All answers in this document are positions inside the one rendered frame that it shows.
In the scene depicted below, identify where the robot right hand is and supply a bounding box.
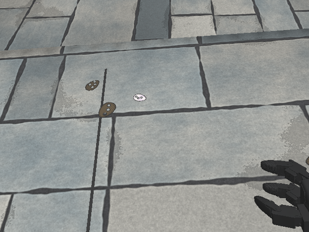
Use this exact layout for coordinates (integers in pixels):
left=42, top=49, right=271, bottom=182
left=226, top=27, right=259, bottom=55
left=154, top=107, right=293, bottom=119
left=254, top=159, right=309, bottom=232

